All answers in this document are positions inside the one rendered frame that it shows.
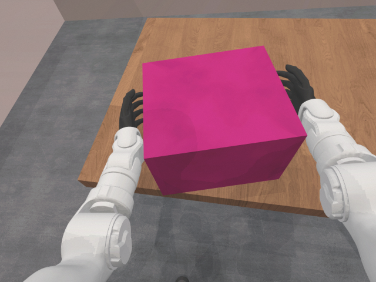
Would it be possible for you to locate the robot left forearm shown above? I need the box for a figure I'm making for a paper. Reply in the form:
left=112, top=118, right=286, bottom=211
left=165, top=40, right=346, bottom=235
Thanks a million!
left=61, top=127, right=145, bottom=257

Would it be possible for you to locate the table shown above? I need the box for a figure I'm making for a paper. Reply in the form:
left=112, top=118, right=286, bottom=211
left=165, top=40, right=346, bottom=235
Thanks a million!
left=78, top=18, right=376, bottom=218

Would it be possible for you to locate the robot left hand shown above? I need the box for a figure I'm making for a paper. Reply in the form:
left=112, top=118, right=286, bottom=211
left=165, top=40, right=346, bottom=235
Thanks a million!
left=119, top=89, right=143, bottom=130

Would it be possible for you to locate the carton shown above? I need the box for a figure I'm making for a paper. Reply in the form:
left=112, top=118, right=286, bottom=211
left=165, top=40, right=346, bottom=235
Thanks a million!
left=142, top=46, right=307, bottom=196

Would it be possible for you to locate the robot right upper arm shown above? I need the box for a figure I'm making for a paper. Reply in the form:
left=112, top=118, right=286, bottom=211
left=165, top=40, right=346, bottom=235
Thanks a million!
left=320, top=162, right=376, bottom=282

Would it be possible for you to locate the robot right hand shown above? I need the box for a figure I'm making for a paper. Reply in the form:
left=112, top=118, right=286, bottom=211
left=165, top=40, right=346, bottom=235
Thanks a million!
left=276, top=65, right=315, bottom=115

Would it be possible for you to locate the robot right forearm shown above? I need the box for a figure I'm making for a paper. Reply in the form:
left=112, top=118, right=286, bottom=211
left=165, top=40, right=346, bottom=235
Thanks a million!
left=298, top=99, right=376, bottom=176

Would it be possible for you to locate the robot left upper arm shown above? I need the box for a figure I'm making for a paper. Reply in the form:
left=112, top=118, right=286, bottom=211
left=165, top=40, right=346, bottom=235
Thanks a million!
left=23, top=213, right=132, bottom=282

